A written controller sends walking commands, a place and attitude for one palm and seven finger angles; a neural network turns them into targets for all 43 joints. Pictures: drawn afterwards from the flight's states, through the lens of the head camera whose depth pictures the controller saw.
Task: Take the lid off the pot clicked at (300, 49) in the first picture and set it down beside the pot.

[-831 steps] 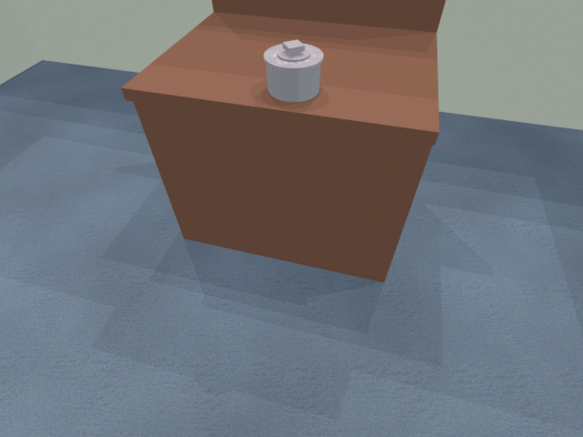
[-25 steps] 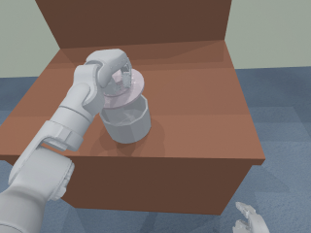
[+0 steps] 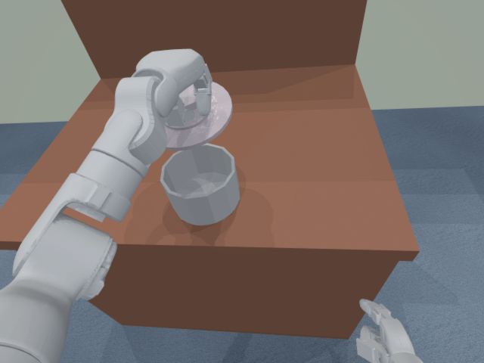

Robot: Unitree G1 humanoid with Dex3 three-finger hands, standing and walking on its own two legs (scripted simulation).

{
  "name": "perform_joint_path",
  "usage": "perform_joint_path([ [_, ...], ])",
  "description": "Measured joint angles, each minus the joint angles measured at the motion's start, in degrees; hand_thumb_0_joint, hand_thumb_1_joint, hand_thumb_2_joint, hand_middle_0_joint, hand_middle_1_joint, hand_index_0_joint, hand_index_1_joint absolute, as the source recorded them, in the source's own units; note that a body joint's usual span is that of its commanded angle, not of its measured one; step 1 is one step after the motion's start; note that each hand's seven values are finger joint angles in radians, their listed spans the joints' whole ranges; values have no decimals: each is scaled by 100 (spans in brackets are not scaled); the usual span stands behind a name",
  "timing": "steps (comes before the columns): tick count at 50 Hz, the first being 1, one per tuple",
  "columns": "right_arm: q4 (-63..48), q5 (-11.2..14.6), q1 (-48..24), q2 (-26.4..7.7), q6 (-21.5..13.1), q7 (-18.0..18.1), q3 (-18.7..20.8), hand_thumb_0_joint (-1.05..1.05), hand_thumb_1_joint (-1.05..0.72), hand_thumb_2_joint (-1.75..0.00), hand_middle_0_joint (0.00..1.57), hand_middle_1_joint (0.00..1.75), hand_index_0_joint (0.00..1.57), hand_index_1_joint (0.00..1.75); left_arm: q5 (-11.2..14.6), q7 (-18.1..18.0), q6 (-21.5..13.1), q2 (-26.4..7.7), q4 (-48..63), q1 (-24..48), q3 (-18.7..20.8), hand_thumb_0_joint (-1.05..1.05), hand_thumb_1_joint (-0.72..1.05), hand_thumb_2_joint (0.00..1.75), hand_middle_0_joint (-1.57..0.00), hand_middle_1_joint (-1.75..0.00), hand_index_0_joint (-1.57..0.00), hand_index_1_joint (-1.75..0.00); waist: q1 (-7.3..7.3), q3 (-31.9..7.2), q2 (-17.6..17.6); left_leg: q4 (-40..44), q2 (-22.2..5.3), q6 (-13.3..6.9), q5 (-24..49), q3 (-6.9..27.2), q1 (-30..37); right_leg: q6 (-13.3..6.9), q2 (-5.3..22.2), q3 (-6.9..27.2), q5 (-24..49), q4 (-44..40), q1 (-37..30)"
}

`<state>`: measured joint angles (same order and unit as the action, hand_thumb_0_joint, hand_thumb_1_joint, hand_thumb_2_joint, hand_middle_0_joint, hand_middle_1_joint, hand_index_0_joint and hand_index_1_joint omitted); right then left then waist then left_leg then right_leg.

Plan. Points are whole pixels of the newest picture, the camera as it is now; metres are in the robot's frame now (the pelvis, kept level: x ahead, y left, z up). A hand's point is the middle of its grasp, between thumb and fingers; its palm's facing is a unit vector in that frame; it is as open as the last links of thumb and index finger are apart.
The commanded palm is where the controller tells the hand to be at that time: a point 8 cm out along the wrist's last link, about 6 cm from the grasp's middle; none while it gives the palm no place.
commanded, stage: lift the lid straight up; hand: left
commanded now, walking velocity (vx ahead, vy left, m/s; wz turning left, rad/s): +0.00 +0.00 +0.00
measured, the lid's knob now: (181, 101) +0.48 +0.11 +0.21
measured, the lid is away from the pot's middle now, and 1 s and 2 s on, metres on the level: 0.03 0.08 0.20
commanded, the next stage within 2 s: move the lid sideways beside the pot in 0.38 s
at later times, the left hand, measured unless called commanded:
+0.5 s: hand (181, 91) +0.45 +0.10 +0.24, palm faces -0.13 -0.01 -0.99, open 4.8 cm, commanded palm +0.42 +0.12 +0.32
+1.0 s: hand (123, 105) +0.43 +0.18 +0.24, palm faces -0.17 -0.01 -0.99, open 4.7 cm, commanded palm +0.41 +0.19 +0.32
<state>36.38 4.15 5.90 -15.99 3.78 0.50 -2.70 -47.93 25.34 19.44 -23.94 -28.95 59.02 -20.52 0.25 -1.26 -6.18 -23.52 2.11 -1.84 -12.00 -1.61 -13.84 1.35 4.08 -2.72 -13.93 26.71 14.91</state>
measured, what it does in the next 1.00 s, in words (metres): stands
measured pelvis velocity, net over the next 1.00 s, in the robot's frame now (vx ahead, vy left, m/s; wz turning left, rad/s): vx -0.01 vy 0.00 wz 0.01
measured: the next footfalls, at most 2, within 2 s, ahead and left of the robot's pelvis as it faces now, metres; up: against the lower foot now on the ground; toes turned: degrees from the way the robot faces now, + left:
none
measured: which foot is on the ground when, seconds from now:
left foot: down 0.00-1.00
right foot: down 0.00-1.00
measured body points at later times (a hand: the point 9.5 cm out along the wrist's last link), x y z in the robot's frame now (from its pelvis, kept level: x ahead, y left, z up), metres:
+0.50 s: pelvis +0.00 +0.00 +0.00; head +0.01 -0.05 +0.45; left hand +0.45 +0.10 +0.30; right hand +0.16 -0.24 -0.12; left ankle +0.00 +0.10 -0.74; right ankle +0.00 -0.13 -0.74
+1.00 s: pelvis -0.01 +0.00 +0.00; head +0.01 -0.03 +0.45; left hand +0.43 +0.18 +0.30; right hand +0.18 -0.24 -0.10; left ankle +0.00 +0.10 -0.74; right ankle +0.00 -0.13 -0.74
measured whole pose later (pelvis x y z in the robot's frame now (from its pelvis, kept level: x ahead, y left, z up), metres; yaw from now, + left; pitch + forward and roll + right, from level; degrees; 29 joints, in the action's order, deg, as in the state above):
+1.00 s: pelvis -0.01 +0.00 +0.00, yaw +1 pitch +2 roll +0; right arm 35.5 4.9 7.0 -17.0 3.2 2.2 -2.7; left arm -48.5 31.7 17.1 -32.9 -29.2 58.8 -16.4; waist 0.0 -0.4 -4.9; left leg -23.8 2.1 -2.1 -11.4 -0.9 -14.0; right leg 1.5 4.0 -3.4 -12.6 25.3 14.0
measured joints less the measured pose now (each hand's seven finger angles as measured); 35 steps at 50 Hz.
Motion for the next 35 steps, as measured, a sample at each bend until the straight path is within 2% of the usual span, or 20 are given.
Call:
perform_joint_path([
  [15,72,2,79,-6,-37,46,-51,1,-91,-90,20,30,20,30,-59,98,29,-26,-414,510,31,-5,25,98,-57,-79,-108,-106,24,-27,32,27,4,10,40,19,-35,-10,3,-15,20,-2,41],
  [25,62,-6,235,-45,-62,65,-9,1,-91,-90,20,30,20,30,-56,162,-42,-77,-311,394,132,-5,25,98,-57,-79,-108,-106,82,2,1,56,-5,2,42,-21,-3,-6,-9,26,34,-24,30],
  [35,-47,17,210,-80,15,77,-10,1,-91,-90,20,30,20,30,-149,228,-61,-380,-113,63,549,-5,25,98,-57,-78,-108,-107,94,-22,-9,65,-43,2,30,-89,38,-2,-51,95,66,-64,5],
])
